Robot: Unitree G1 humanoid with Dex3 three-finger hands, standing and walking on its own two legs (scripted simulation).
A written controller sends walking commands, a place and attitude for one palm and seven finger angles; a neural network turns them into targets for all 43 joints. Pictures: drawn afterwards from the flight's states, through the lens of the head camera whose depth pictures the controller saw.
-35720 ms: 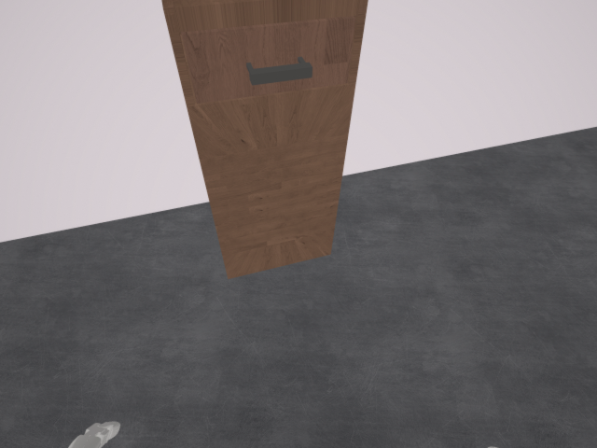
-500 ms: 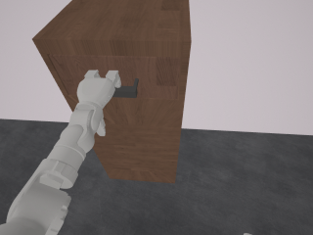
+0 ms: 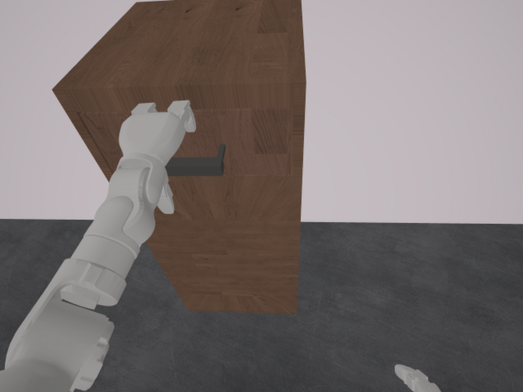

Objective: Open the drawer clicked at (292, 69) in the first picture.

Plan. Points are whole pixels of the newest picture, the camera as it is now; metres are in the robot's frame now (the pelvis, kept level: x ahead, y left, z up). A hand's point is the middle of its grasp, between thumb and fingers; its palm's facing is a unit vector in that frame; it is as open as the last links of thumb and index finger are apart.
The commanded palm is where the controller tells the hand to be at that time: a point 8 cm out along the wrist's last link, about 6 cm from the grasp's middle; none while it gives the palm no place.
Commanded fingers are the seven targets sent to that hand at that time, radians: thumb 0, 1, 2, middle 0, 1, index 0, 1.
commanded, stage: lift the fingers back up to retry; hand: left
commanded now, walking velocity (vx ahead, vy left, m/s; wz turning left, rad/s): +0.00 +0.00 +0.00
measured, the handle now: (188, 158) +0.51 +0.17 +0.08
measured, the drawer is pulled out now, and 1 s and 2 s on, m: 0.00 0.00 0.00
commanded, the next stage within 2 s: re-aim the fingers above the handle in 0.26 s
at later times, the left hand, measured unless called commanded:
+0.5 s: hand (162, 163) +0.42 +0.18 +0.15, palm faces +0.09 -0.05 -1.00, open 13.8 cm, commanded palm +0.39 +0.18 +0.21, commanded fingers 0.00 -0.50 0.30 -0.30 -1.20 -0.30 -1.20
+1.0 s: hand (165, 160) +0.43 +0.18 +0.15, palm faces +0.09 -0.04 -0.99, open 13.8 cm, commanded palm +0.39 +0.18 +0.21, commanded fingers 0.00 -0.50 0.30 -0.30 -1.20 -0.30 -1.20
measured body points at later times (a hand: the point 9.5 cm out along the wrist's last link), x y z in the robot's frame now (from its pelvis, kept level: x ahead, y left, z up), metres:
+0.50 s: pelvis +0.01 -0.01 +0.00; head +0.03 -0.04 +0.45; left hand +0.41 +0.18 +0.20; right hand +0.18 -0.24 -0.12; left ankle -0.02 +0.09 -0.73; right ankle -0.01 -0.11 -0.73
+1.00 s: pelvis +0.01 -0.01 +0.00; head +0.03 -0.04 +0.45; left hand +0.41 +0.18 +0.20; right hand +0.18 -0.23 -0.12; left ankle -0.02 +0.09 -0.73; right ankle -0.01 -0.11 -0.73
